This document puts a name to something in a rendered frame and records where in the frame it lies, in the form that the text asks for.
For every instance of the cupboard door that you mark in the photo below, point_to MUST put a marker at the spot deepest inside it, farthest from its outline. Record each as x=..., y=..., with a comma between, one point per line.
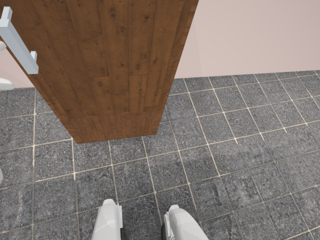
x=102, y=57

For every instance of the robot thigh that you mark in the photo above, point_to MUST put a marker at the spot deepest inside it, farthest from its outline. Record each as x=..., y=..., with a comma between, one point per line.
x=182, y=226
x=108, y=222

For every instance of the robot right thigh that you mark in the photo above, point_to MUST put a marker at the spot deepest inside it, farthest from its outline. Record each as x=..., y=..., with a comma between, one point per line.
x=182, y=226

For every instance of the robot left thigh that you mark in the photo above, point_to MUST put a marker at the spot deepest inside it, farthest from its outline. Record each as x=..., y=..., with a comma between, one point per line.
x=108, y=222

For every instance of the handle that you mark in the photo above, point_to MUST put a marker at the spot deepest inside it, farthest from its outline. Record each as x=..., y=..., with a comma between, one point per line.
x=15, y=43

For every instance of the robot left hand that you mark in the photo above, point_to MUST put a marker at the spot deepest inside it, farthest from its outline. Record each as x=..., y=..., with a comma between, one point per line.
x=4, y=83

